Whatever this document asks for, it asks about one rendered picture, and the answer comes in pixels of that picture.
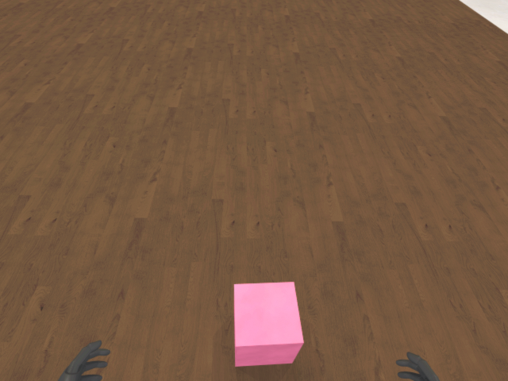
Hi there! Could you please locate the carton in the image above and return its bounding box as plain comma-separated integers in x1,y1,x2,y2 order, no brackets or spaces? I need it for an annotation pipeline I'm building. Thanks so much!
234,282,304,367

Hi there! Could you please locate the robot right hand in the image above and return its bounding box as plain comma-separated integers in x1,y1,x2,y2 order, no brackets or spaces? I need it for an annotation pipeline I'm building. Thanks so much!
396,352,440,381

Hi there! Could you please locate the robot left hand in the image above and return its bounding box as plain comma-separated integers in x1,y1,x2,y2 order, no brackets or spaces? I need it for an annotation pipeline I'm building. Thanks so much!
58,341,110,381

